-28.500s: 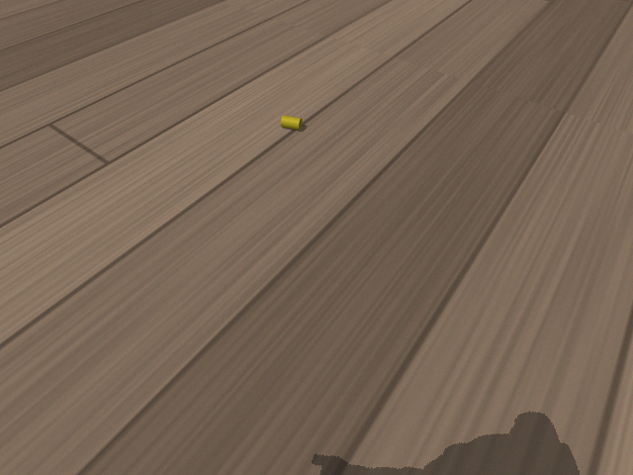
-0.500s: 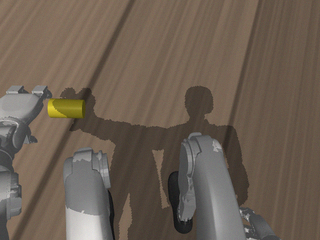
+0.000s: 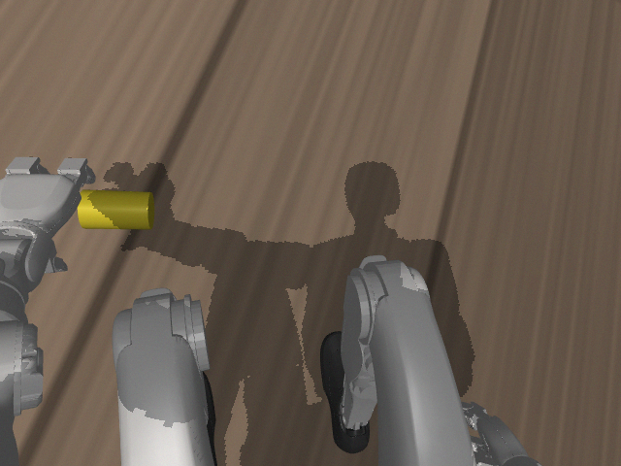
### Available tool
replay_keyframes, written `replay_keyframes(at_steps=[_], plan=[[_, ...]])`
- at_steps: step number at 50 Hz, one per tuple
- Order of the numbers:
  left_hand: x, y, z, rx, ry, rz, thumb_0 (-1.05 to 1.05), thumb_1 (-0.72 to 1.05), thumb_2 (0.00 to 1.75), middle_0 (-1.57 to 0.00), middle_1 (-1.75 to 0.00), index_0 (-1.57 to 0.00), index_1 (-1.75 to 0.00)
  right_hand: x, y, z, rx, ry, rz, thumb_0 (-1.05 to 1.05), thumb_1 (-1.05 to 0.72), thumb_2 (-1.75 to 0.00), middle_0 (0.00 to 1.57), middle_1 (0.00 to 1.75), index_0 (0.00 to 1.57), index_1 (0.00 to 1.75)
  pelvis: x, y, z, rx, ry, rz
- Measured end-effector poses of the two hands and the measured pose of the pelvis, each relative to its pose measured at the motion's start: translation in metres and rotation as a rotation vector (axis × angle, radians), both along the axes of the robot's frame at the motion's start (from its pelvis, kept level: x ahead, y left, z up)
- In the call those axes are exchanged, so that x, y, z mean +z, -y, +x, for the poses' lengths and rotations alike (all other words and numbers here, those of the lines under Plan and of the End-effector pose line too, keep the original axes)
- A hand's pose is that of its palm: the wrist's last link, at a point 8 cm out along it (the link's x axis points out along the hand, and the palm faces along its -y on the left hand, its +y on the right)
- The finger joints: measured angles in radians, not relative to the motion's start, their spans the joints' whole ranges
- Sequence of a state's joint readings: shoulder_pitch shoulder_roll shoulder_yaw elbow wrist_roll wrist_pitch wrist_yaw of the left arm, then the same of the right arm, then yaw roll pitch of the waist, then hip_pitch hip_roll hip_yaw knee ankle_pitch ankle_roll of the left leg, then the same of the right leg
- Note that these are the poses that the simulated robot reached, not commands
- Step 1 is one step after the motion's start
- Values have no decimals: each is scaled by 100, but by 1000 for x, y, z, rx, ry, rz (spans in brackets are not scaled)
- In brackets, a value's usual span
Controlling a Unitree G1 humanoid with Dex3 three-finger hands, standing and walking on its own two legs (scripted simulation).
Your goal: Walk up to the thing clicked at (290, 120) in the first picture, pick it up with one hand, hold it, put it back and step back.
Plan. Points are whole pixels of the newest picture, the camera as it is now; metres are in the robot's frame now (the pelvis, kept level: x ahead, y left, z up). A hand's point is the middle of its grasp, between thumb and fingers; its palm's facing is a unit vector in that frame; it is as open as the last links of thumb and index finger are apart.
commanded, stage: approach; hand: left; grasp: from above
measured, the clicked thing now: (118, 210) +0.48 +0.24 -0.30
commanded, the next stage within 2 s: close in in 0.54 s
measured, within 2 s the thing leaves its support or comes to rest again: neither
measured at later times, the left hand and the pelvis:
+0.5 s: hand (126, 180) +0.49 +0.20 -0.18, palm faces -0.47 +0.00 -0.88, open 13.4 cm; pelvis +0.00 +0.00 +0.00, yaw -2 degrees
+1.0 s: hand (88, 219) +0.44 +0.25 -0.20, palm faces -0.47 -0.02 -0.88, open 13.5 cm; pelvis +0.00 +0.00 -0.01, yaw -2 degrees
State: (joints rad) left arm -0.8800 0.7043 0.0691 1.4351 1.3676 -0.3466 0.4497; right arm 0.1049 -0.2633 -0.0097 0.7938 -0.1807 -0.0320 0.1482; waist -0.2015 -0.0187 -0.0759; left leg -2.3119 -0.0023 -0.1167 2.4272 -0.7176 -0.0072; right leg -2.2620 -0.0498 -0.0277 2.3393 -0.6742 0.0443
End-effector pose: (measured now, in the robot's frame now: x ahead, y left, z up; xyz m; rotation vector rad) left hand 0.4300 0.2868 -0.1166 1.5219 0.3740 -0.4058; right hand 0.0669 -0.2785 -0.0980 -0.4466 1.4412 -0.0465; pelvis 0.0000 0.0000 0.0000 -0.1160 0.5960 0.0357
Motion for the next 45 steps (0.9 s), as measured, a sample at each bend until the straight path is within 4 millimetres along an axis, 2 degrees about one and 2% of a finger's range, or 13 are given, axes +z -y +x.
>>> replay_keyframes(at_steps=[5,10,15,21,25,29,34,37,41,45], plan=[[0,17,17,-37,17,-3,0,-40,90,-14,-97,-16,-94,2,0,-5,0,-8,-5,0,-90,-89,20,30,20,29,-1,0,0,1,-6,2],[2,50,46,-83,56,-9,0,-42,92,-10,-102,-14,-98,6,0,-15,-12,-9,-15,0,-90,-89,20,30,20,29,-2,0,1,-5,-11,-3],[6,81,73,-77,89,-8,0,-41,92,-9,-105,-14,-100,12,-1,-34,-49,-19,-23,0,-90,-89,20,30,20,29,-2,0,1,-14,-22,-8],[2,99,81,-35,51,9,0,-40,90,-8,-108,-14,-101,15,-5,-61,-100,-57,-3,0,-90,-89,20,30,20,29,0,2,1,-24,-26,-7],[-5,89,68,6,4,17,1,-40,90,-7,-109,-14,-102,13,-8,-74,-132,-81,21,0,-90,-89,20,30,20,29,1,3,-1,-27,-17,-3],[-9,63,45,38,-45,27,1,-40,90,-7,-109,-14,-102,8,-10,-75,-136,-96,42,0,-90,-89,20,30,20,29,2,4,-3,-24,-5,2],[-4,22,17,49,-67,26,1,-41,92,-8,-110,-14,-103,3,-6,-62,-90,-98,46,0,-90,-89,20,30,20,29,2,4,-6,-13,12,3],[1,5,8,37,-62,16,0,-42,92,-8,-110,-14,-103,2,-1,-46,-52,-83,29,0,-91,-89,20,30,20,29,1,3,-6,-7,17,1],[-2,1,2,0,-75,-11,0,-41,90,-8,-109,-14,-102,5,4,-22,-1,-42,-7,0,-91,-89,20,30,20,29,-1,1,-7,-6,27,-6],[-11,13,5,-69,-56,-45,0,-40,89,-7,-109,-15,-101,11,7,-1,43,6,-44,0,-91,-89,20,30,20,29,-3,-2,-6,-7,35,-19]])
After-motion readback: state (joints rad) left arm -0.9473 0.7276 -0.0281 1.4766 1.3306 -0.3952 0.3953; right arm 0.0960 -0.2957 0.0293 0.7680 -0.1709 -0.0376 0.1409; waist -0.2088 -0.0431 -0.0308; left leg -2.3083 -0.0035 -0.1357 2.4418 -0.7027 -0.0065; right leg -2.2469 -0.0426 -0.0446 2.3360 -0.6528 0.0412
